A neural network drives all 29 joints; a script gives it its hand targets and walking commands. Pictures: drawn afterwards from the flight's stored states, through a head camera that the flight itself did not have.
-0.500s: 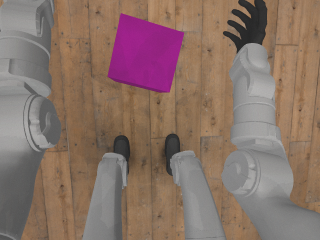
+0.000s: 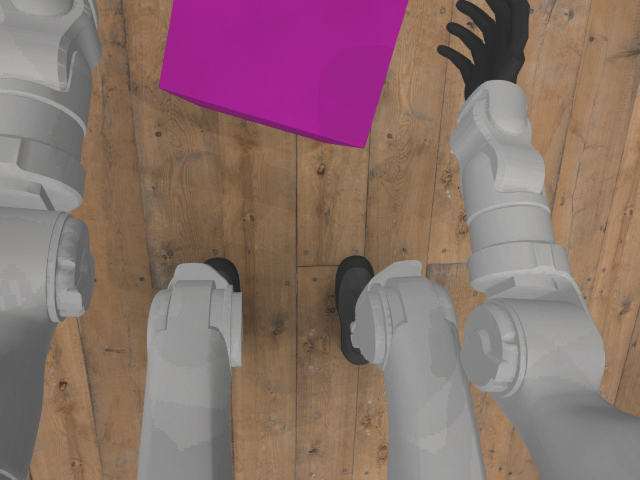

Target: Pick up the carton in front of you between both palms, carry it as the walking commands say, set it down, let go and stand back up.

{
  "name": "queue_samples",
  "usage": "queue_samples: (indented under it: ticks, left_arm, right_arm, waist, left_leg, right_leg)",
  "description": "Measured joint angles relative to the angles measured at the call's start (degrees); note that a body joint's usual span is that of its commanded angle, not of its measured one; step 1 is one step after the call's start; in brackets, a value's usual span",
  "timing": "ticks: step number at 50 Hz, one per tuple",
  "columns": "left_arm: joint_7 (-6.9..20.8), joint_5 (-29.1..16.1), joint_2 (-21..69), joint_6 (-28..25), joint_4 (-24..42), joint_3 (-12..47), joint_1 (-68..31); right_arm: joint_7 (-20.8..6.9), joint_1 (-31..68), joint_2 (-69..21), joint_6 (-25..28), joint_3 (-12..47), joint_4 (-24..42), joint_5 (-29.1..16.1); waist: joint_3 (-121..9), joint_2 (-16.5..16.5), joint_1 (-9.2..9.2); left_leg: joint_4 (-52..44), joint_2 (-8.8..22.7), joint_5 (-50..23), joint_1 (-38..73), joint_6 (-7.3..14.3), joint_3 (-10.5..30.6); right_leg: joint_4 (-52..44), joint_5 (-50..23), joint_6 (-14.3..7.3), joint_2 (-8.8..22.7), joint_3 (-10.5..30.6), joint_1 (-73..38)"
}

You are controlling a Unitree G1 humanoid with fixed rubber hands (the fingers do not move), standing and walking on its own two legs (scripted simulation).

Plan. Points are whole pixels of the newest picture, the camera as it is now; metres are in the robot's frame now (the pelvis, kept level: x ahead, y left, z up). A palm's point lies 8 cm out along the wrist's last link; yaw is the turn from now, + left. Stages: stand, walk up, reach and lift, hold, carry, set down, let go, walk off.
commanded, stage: reach and lift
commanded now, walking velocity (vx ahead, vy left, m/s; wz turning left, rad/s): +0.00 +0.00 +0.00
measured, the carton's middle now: (284, 42) +0.54 +0.05 -0.34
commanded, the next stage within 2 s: none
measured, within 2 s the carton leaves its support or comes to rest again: leaves its support in 1.12 s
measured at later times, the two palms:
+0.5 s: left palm out of the picture +0.57 +0.23 -0.25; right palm (443, 55) +0.53 -0.12 -0.25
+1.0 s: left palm out of the picture +0.55 +0.19 -0.26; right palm (434, 57) +0.53 -0.11 -0.25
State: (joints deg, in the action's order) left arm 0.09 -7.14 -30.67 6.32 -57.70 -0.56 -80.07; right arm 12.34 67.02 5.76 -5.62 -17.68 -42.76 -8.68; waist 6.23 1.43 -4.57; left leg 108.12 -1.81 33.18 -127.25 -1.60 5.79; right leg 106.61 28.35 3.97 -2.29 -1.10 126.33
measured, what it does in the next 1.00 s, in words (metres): lowers itself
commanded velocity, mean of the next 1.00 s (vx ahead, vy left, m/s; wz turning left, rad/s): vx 0.00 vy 0.00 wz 0.00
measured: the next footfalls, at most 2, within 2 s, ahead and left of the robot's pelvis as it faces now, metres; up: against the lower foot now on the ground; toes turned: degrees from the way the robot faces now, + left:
none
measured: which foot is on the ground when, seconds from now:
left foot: down 0.00-1.00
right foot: down 0.00-1.00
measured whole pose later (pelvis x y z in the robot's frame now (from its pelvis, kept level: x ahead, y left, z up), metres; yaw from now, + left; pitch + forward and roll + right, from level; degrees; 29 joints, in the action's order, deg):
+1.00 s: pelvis -0.04 +0.00 -0.09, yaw +0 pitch +34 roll -5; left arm 4.9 -0.5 -27.5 12.8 -70.7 -0.3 -99.1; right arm 9.1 90.6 6.9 -11.6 -28.2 -56.8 1.8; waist 27.8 3.2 -2.2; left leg 128.9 -0.7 34.4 -128.0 -0.2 4.2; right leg 125.5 33.4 4.7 -4.4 0.3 125.9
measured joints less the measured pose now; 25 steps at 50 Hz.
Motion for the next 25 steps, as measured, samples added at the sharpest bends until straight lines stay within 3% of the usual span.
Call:
queue_samples:
  ticks: [4,10,15,19,25]
  left_arm:
    - [1.15,-1.36,-2.11,1.88,-2.92,2.32,-5.35]
    - [3.44,2.16,-2.86,2.30,-12.96,1.16,-16.47]
    - [3.72,0.66,-2.26,1.86,-16.92,1.41,-19.74]
    - [2.57,-1.07,-4.64,1.52,-16.88,4.32,-20.51]
    - [2.54,-2.37,-4.09,2.06,-15.52,8.66,-24.41]
  right_arm:
    - [0.59,4.69,1.49,-2.11,1.24,-2.92,-1.24]
    - [-0.69,15.51,3.65,-3.34,-0.05,-9.99,0.42]
    - [-0.73,19.39,5.58,-3.70,0.49,-14.76,0.45]
    - [-0.75,21.44,5.90,-2.56,1.49,-13.82,-1.25]
    - [-2.65,25.97,6.45,-2.00,-0.28,-18.87,-1.37]
  waist:
    - [3.75,1.12,-0.90]
    - [13.50,0.33,-0.33]
    - [22.07,1.58,-0.19]
    - [23.80,3.16,-0.54]
    - [23.59,2.68,0.68]
  left_leg:
    - [6.13,0.03,-0.55,-2.67,-0.07,-0.39]
    - [11.81,0.52,-2.80,-4.22,0.87,-1.05]
    - [15.48,0.65,-2.43,-0.95,1.81,-1.82]
    - [17.44,1.17,-1.15,-0.23,2.51,-2.09]
    - [18.36,1.23,0.73,-0.11,3.22,-3.15]
  right_leg:
    - [4.76,4.88,-1.15,-0.29,0.20,1.05]
    - [9.96,1.39,0.45,-1.42,0.99,2.74]
    - [13.57,1.99,1.36,-1.51,1.66,-0.78]
    - [14.97,2.86,1.99,-2.02,1.90,-1.67]
    - [16.00,4.92,2.58,-1.88,2.85,-1.94]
